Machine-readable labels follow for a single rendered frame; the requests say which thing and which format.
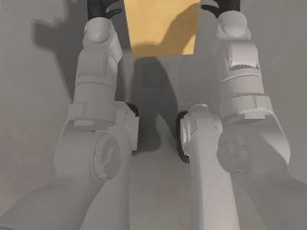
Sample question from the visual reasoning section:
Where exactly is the robot left upper arm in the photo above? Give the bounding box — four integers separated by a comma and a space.
0, 131, 122, 230

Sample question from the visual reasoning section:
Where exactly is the robot right upper arm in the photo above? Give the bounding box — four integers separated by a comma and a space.
216, 125, 307, 230

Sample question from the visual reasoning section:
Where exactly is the right robot hand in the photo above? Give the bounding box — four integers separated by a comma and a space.
201, 0, 241, 19

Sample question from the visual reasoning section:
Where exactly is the robot right forearm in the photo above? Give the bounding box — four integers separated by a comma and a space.
209, 11, 291, 151

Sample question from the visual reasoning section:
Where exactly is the carton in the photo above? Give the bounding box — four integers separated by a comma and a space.
124, 0, 201, 58

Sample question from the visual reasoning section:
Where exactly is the left robot thigh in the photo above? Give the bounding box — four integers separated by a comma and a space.
82, 109, 139, 230

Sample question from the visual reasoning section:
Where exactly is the robot left forearm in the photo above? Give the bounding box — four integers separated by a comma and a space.
54, 17, 123, 165

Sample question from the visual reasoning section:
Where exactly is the left robot hand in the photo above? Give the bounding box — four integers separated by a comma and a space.
87, 0, 122, 20

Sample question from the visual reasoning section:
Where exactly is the left robot foot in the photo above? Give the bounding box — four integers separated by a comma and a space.
127, 103, 139, 152

